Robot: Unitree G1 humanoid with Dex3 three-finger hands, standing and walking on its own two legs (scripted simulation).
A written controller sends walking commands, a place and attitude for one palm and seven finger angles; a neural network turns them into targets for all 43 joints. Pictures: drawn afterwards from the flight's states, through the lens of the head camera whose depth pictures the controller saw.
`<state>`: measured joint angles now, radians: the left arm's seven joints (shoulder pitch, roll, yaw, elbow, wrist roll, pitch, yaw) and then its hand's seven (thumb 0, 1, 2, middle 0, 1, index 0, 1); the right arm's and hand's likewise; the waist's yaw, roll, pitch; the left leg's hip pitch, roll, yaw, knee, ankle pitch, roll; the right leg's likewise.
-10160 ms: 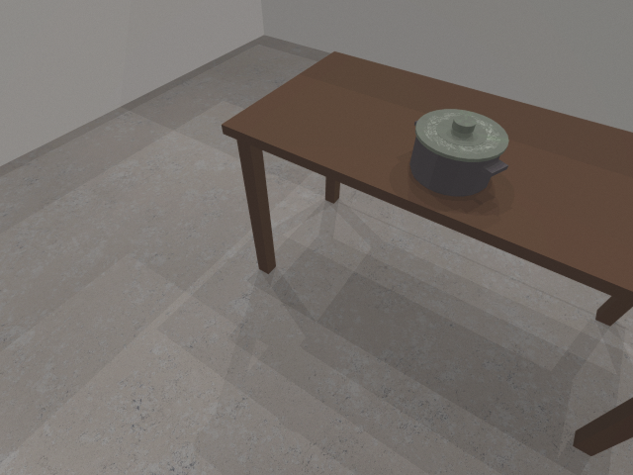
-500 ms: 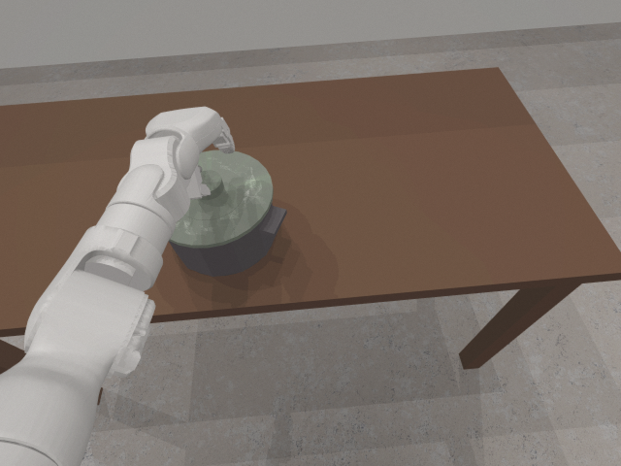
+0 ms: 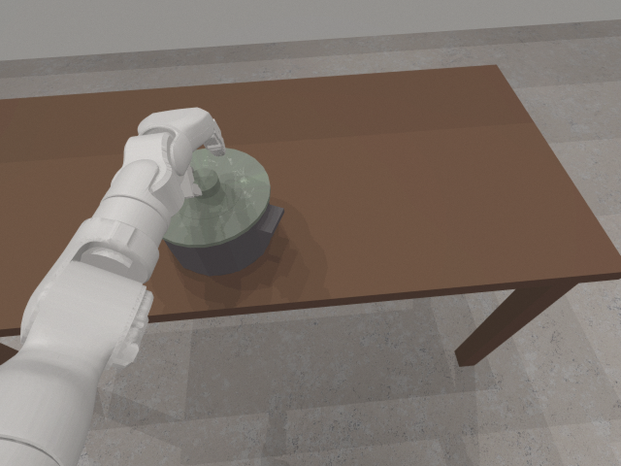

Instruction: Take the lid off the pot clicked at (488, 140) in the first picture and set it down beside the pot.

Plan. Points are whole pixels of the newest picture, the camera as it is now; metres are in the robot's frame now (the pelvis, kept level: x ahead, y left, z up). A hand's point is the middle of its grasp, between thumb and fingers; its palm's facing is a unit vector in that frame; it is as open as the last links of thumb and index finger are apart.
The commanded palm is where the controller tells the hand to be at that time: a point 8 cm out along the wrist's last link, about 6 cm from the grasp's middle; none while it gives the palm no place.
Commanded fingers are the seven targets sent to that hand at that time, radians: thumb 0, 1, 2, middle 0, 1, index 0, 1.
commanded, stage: move the open hand above the knob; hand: left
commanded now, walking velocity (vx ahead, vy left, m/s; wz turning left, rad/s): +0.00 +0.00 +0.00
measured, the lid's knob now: (203, 183) +0.52 +0.14 +0.03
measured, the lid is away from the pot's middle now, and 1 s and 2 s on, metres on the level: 0.00 0.00 0.00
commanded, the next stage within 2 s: lower the open fingers around the knob in 0.14 s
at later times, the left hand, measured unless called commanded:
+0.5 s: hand (202, 169) +0.50 +0.12 +0.08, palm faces -0.37 -0.06 -0.93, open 10.2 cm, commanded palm +0.50 +0.14 +0.14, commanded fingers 0.00 -0.25 1.29 -0.80 -0.08 -0.80 -0.08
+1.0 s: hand (201, 186) +0.49 +0.13 +0.06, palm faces -0.39 -0.06 -0.92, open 10.2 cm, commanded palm +0.50 +0.14 +0.11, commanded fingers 0.00 -0.25 1.29 -0.80 -0.08 -0.80 -0.08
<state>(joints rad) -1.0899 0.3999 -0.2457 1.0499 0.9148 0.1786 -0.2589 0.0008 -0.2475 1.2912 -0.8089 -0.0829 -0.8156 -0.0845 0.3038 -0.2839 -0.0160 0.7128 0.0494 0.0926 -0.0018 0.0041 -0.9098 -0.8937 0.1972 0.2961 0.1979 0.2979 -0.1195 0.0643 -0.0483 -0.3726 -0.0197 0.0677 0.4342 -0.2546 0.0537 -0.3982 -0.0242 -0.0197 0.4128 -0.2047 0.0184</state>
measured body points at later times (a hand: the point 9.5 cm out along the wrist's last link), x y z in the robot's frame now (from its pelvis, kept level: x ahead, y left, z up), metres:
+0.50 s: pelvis +0.00 +0.00 +0.00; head +0.08 -0.02 +0.44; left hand +0.51 +0.12 +0.14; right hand +0.02 -0.26 -0.14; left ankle -0.03 +0.08 -0.74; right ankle -0.01 -0.13 -0.74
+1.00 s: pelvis +0.00 +0.00 +0.00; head +0.08 -0.02 +0.44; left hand +0.51 +0.13 +0.11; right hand +0.01 -0.28 -0.14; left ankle -0.03 +0.08 -0.74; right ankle -0.01 -0.13 -0.74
